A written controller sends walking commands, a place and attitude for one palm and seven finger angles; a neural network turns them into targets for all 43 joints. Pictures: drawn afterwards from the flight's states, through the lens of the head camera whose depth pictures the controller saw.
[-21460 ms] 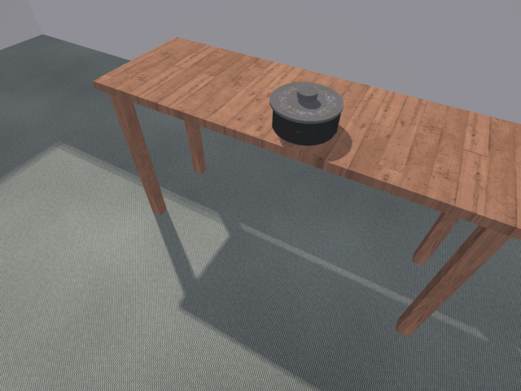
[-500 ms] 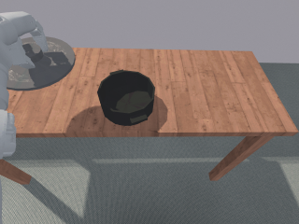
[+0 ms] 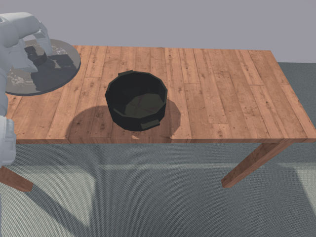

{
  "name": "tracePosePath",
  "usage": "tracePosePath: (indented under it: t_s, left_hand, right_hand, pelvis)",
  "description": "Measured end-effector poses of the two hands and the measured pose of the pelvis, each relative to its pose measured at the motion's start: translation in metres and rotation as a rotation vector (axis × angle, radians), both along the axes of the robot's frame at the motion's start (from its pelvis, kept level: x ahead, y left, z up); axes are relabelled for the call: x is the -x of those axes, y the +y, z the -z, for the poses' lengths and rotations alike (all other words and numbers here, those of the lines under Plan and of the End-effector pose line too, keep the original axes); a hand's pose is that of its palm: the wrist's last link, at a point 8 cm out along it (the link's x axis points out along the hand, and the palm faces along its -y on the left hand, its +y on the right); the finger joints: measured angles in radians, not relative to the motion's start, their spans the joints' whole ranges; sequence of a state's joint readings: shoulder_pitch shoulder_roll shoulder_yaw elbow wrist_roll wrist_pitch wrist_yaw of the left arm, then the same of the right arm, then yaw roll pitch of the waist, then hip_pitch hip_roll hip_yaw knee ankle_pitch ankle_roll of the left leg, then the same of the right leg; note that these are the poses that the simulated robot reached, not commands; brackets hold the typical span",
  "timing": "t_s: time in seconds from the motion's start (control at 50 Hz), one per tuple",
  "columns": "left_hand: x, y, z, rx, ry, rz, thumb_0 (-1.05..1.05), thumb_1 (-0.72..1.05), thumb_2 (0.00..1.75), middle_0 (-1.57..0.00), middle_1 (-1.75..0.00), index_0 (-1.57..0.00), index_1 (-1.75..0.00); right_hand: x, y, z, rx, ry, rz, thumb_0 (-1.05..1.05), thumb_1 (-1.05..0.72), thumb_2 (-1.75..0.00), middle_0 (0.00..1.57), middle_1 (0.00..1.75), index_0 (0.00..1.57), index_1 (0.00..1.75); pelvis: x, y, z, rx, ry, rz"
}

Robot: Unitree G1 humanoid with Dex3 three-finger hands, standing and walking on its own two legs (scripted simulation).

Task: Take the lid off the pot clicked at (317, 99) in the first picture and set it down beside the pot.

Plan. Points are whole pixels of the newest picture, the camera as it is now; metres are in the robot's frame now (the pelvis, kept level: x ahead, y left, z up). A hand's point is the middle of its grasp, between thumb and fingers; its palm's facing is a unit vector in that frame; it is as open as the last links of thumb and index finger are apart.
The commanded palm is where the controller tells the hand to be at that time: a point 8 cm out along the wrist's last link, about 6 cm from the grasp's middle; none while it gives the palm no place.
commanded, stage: lower the lid onto the table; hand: left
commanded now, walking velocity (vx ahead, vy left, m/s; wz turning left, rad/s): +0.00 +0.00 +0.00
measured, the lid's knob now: (33, 56) +0.51 +0.27 +0.16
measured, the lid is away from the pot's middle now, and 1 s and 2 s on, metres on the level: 0.24 0.23 0.24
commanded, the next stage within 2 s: none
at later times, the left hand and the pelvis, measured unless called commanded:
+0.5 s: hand (28, 69) +0.48 +0.28 +0.15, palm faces -0.41 -0.07 -0.91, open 8.5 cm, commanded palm +0.51 +0.27 +0.22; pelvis +0.00 +0.00 +0.00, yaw +0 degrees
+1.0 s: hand (41, 75) +0.49 +0.26 +0.12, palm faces -0.42 -0.07 -0.91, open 8.5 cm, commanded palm +0.51 +0.26 +0.18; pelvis +0.00 +0.00 +0.00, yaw -1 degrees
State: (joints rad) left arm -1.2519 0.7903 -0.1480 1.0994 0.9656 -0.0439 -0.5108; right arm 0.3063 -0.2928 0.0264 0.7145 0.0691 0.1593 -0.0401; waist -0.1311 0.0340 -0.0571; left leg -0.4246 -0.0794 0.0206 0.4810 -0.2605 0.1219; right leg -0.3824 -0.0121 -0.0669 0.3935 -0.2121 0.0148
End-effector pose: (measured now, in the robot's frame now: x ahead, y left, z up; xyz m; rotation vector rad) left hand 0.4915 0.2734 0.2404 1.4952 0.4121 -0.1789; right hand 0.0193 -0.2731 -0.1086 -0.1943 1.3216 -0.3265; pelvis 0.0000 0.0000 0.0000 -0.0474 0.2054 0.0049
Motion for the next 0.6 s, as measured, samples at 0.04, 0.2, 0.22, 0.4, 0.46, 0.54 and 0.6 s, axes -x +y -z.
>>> tracePosePath:
  t_s: [0.04,0.2,0.22,0.4,0.46,0.54,0.6]
  left_hand:
    - [-0.001,0.001,0.003,0.005,0.004,-0.004,0.00,0.08,0.82,-0.68,-0.97,-0.65,-0.93]
    - [-0.002,0.007,0.013,0.009,0.011,-0.017,0.00,0.08,0.82,-0.68,-0.97,-0.65,-0.93]
    - [-0.001,0.008,0.015,0.015,0.017,-0.024,0.00,0.08,0.82,-0.68,-0.97,-0.65,-0.93]
    - [0.004,0.013,0.029,0.003,0.038,-0.010,0.00,0.08,0.82,-0.68,-0.97,-0.65,-0.93]
    - [0.005,0.012,0.033,0.010,0.048,-0.006,0.00,0.08,0.82,-0.68,-0.97,-0.65,-0.93]
    - [0.005,0.008,0.037,0.003,0.043,0.021,0.00,0.08,0.82,-0.68,-0.97,-0.65,-0.93]
    - [0.005,0.008,0.041,0.021,0.038,0.019,0.00,0.08,0.82,-0.68,-0.97,-0.65,-0.93]
  right_hand:
    - [0.002,0.002,0.001,-0.003,0.002,0.005,0.00,-0.91,-0.90,0.20,0.30,0.20,0.30]
    - [0.008,0.006,0.002,-0.009,0.020,0.015,0.00,-0.91,-0.90,0.20,0.30,0.20,0.30]
    - [0.009,0.006,0.002,-0.008,0.023,0.018,0.00,-0.91,-0.90,0.20,0.30,0.20,0.30]
    - [0.013,0.001,-0.001,0.016,0.042,0.019,0.00,-0.91,-0.90,0.20,0.30,0.20,0.30]
    - [0.013,0.000,-0.002,0.022,0.044,0.019,0.00,-0.91,-0.90,0.20,0.30,0.20,0.30]
    - [0.013,-0.002,-0.002,0.030,0.045,0.012,0.00,-0.91,-0.90,0.20,0.30,0.20,0.30]
    - [0.013,-0.002,-0.001,0.032,0.037,0.018,0.00,-0.91,-0.90,0.20,0.30,0.20,0.30]
  pelvis:
    - [0.000,0.001,0.000,0.000,0.002,0.004]
    - [-0.001,0.002,0.001,0.001,0.010,0.006]
    - [-0.001,0.002,0.001,0.001,0.011,0.008]
    - [0.000,0.002,0.001,0.004,0.014,0.002]
    - [0.000,0.002,0.002,0.006,0.014,0.001]
    - [0.001,0.002,0.002,0.007,0.015,-0.003]
    - [0.002,0.002,0.003,0.006,0.016,0.005]
